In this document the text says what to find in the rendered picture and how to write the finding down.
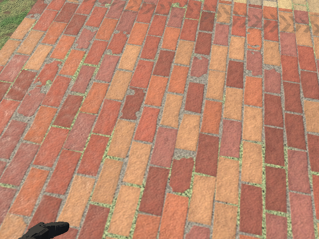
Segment robot left hand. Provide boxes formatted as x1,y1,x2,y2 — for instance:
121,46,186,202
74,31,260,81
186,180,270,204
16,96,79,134
18,222,69,239

